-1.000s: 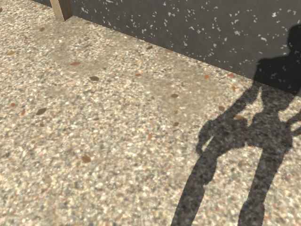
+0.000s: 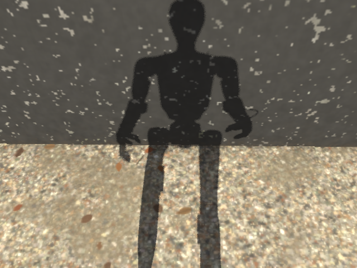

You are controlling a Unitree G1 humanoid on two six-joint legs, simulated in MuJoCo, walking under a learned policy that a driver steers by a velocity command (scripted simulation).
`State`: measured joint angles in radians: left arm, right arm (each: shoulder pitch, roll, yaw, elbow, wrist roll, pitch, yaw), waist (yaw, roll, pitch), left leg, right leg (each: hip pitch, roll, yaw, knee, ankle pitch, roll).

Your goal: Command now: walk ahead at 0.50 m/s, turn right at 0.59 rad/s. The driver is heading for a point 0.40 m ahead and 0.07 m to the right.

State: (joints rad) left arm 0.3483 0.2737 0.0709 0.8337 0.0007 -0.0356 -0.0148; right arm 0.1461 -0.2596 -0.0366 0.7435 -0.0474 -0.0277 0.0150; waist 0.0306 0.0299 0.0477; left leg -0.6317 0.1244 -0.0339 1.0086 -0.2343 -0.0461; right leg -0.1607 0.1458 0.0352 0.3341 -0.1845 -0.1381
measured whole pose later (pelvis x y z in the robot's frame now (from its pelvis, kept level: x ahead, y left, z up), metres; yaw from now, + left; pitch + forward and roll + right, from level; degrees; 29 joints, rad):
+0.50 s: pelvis +0.18 +0.04 +0.00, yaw -19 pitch +0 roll -1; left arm 0.21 0.33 0.07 0.72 0.04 0.07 -0.02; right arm 0.18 -0.26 -0.02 0.73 -0.02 -0.04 -0.03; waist 0.01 -0.04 0.09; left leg -0.30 0.04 0.11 0.41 -0.11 0.04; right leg -0.50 0.03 0.03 1.09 -0.42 0.02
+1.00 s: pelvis +0.18 +0.01 +0.00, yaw -26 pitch -1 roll +0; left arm 0.16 0.22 0.00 0.72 0.02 0.00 0.02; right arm 0.23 -0.27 -0.04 0.84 -0.01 0.04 -0.01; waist -0.02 0.03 0.03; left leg -0.20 0.02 0.02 0.49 -0.27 -0.01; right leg -0.22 0.05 0.02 0.45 -0.22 -0.04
